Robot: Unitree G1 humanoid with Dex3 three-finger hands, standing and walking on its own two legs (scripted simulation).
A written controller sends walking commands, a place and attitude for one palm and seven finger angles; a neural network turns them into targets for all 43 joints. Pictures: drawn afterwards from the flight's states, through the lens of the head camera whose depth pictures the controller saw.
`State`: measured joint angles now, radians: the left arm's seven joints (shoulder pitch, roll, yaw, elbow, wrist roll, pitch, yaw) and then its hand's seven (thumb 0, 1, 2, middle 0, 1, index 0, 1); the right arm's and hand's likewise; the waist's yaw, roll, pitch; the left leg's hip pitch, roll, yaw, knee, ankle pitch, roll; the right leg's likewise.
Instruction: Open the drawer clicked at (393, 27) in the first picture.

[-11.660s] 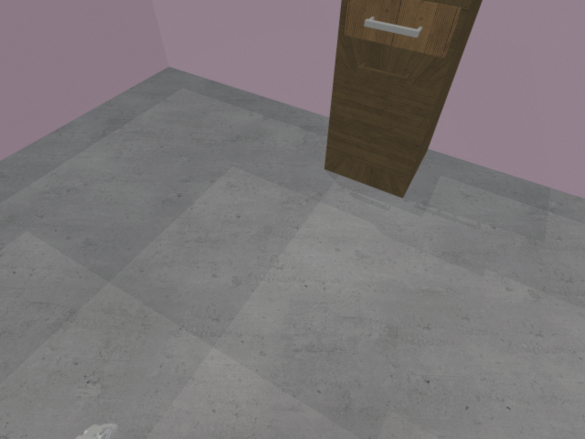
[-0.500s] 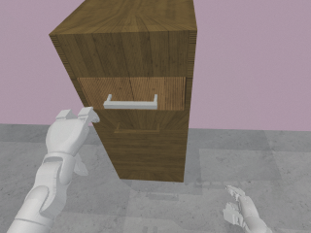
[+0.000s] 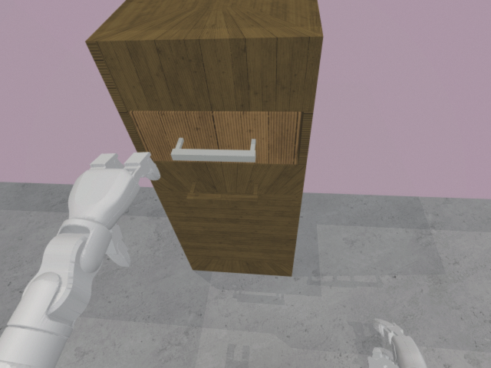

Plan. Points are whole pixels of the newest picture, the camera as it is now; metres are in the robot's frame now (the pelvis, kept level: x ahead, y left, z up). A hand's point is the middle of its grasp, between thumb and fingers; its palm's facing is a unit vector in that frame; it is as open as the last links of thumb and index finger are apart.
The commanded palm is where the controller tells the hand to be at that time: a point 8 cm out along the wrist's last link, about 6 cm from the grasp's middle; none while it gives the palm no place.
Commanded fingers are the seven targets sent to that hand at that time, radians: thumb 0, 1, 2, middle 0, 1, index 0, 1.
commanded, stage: raise the hand with hooked fingers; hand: left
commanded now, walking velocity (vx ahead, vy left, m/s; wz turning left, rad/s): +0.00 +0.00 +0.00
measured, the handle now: (214, 149) +0.56 +0.16 +0.00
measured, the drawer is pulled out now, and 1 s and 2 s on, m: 0.00 0.00 0.00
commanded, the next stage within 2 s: move the hooked fingers above the handle in 0.08 s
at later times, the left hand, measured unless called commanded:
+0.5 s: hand (145, 199) +0.34 +0.21 +0.10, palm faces +0.05 -0.08 -1.00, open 13.8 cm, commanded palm +0.32 +0.22 +0.16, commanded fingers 0.00 -0.50 0.30 -0.30 -1.20 -0.30 -1.20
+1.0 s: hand (171, 177) +0.40 +0.19 +0.08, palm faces +0.01 -0.06 -1.00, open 13.8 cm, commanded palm +0.39 +0.20 +0.14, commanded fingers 0.00 -0.50 0.30 -0.30 -1.20 -0.30 -1.20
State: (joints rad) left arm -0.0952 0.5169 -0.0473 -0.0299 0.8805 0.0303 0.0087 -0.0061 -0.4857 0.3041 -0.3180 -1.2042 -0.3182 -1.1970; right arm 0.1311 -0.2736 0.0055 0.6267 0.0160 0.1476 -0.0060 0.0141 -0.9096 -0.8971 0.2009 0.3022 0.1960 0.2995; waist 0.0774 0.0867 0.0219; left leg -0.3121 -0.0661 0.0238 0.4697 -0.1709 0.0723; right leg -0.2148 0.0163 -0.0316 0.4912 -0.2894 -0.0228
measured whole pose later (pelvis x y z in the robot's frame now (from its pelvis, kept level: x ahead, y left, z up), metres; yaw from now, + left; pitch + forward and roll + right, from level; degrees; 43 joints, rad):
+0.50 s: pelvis +0.00 -0.02 +0.00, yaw +1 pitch +2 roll +0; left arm -0.24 0.48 -0.11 0.14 0.91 0.05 0.03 -0.01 -0.49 0.30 -0.32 -1.20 -0.32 -1.20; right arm 0.10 -0.26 0.02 0.63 0.03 0.15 -0.03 0.01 -0.91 -0.90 0.20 0.30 0.20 0.30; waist 0.07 0.08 0.00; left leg -0.33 -0.06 0.00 0.48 -0.18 0.05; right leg -0.23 0.03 -0.05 0.51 -0.31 -0.05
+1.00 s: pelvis +0.03 -0.03 -0.01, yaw +0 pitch +6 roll +1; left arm -0.37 0.48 -0.10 0.34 0.93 0.07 0.07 -0.01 -0.49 0.30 -0.32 -1.20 -0.32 -1.20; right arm 0.17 -0.27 -0.02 0.64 0.04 0.18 -0.04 0.01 -0.91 -0.90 0.20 0.30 0.20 0.30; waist 0.03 0.06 -0.05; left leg -0.41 -0.04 0.02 0.55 -0.24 0.04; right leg -0.32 0.04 -0.03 0.58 -0.36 -0.06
